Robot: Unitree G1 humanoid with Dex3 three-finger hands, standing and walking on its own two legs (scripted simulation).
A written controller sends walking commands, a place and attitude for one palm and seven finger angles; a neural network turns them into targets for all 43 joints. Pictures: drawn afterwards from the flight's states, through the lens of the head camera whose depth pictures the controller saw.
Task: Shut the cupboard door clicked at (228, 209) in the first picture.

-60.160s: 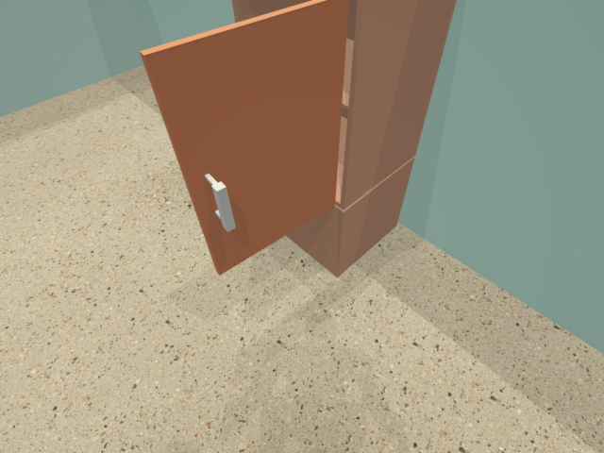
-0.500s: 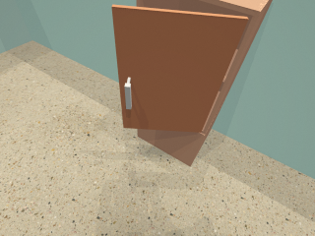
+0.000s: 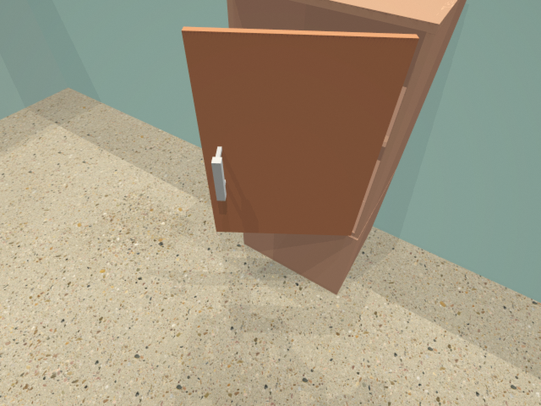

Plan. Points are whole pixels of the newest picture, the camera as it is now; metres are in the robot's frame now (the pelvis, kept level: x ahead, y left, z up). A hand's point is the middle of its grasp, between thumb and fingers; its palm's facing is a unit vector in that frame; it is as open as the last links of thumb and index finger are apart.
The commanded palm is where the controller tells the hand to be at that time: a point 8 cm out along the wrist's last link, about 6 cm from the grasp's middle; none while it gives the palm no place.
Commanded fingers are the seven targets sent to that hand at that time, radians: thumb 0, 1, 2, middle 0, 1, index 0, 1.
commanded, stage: look again from close up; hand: left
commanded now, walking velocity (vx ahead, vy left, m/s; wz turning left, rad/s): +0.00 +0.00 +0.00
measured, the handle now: (220, 174) +0.62 +0.17 -0.07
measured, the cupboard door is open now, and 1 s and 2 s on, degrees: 31 31 31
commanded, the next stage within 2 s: shuffle to correct the standing spot in 0.58 s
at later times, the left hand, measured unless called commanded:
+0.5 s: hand out of the picture -0.05 +0.14 -0.17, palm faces +0.05 -0.99 -0.16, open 7.4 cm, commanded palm none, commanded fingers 0.00 0.90 0.90 -0.20 -0.30 -0.20 -0.30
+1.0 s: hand out of the picture -0.06 +0.14 -0.20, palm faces +0.12 -0.99 -0.11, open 7.4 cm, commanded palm none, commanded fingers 0.00 0.90 0.90 -0.20 -0.30 -0.20 -0.30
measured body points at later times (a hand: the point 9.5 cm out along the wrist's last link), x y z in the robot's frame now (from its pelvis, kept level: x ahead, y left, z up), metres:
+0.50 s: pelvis -0.01 -0.02 +0.00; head +0.00 -0.02 +0.45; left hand -0.05 +0.19 -0.16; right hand -0.02 -0.23 -0.16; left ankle +0.00 +0.10 -0.74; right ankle -0.09 -0.11 -0.74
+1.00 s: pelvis +0.04 +0.00 -0.02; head +0.04 +0.02 +0.43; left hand -0.07 +0.19 -0.18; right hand +0.03 -0.23 -0.17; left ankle +0.02 +0.09 -0.74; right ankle -0.08 -0.11 -0.73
